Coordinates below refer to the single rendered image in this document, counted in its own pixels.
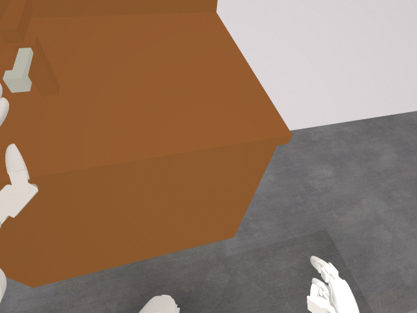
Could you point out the counter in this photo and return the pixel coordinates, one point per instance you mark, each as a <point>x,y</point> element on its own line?
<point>145,130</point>

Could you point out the robot left thigh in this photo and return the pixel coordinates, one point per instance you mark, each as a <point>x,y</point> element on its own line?
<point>160,304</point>

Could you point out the robot right hand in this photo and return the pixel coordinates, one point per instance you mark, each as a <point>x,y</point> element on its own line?
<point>337,297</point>

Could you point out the robot left hand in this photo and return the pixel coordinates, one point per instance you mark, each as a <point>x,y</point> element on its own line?
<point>13,198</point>

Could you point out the tap lever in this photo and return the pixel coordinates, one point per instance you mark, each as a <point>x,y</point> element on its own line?
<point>17,79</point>

